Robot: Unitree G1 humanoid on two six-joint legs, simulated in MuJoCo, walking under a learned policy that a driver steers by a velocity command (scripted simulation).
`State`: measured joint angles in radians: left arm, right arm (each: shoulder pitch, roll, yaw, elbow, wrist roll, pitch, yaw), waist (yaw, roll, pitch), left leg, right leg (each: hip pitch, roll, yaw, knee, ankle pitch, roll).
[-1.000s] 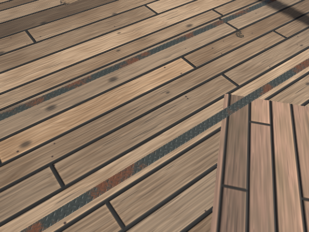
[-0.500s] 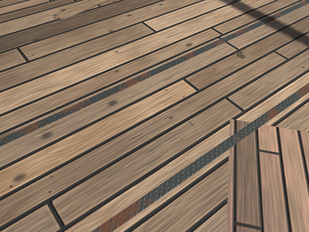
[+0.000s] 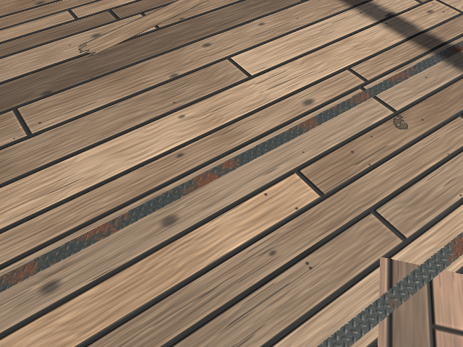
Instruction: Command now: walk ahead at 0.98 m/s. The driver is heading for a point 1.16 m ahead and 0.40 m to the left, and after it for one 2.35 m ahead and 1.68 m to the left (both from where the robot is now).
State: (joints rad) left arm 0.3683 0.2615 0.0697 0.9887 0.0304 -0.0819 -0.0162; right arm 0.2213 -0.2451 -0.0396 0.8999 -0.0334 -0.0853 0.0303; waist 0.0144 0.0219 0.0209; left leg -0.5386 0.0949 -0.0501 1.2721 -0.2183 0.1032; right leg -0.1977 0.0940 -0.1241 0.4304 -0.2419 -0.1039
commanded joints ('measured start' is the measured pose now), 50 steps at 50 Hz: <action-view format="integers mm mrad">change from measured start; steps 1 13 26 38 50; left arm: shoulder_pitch -4 116 -384 71 -104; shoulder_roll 59 199 58 365 87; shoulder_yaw -2 12 -63 36 -15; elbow -40 1 -353 -301 -182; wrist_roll -16 24 32 55 -21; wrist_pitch -43 -11 4 -12 -56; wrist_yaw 1 50 -11 49 13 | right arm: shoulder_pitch -47 8 172 299 -187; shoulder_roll -18 -144 -160 -36 -51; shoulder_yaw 12 -5 -52 -25 15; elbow -85 -100 -3 -147 -312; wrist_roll -15 15 32 87 -5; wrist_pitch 21 10 -20 -19 71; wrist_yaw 21 3 -24 -27 54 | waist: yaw -47 -154 -12 46 -68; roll -41 -175 -30 -463 -68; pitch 114 -108 132 -498 105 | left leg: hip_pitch -202 298 174 -103 -80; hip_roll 78 -204 -51 -241 -35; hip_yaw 9 219 -322 -111 127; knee -79 -701 -1180 150 -386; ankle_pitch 79 153 93 -295 218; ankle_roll -34 80 221 5 -14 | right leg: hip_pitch -49 411 -408 707 -21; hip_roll -269 -305 -210 -636 -288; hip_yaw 317 -24 121 987 -96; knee -374 88 472 -117 -246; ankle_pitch -137 1324 83 -399 650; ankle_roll -113 3 164 -50 72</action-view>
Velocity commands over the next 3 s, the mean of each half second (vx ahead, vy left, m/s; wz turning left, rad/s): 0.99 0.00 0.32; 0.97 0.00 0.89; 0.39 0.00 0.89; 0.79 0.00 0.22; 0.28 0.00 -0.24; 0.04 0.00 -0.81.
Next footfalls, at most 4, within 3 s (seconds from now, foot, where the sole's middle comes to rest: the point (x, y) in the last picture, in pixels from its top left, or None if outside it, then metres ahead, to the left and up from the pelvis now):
0.28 left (211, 346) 0.50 0.09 -0.77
0.74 right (240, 211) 0.97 0.01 -0.77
1.14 left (143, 165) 1.18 0.38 -0.77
1.62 right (148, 122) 1.42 0.39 -0.77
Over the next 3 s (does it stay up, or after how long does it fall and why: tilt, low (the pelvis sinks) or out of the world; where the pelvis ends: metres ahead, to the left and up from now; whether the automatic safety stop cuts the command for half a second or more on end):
stays up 1.53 0.90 -0.01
